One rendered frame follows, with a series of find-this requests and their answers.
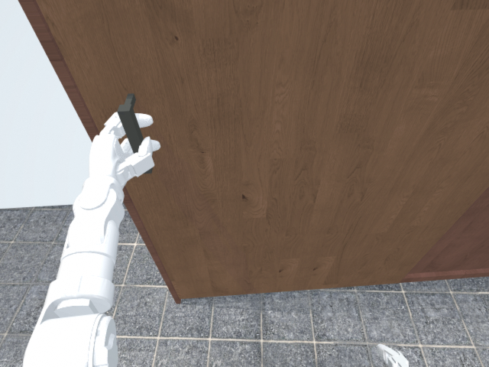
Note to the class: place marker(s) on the wardrobe door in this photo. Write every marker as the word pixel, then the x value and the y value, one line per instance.
pixel 465 245
pixel 304 144

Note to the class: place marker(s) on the left robot upper arm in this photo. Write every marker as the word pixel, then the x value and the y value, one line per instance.
pixel 79 341

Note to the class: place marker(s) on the robot right hand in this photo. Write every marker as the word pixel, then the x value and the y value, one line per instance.
pixel 392 358

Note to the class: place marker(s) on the handle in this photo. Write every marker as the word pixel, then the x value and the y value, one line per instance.
pixel 130 124

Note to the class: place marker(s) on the robot left hand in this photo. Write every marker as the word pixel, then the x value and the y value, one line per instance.
pixel 108 158

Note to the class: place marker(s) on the left robot forearm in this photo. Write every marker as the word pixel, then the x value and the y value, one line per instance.
pixel 84 279

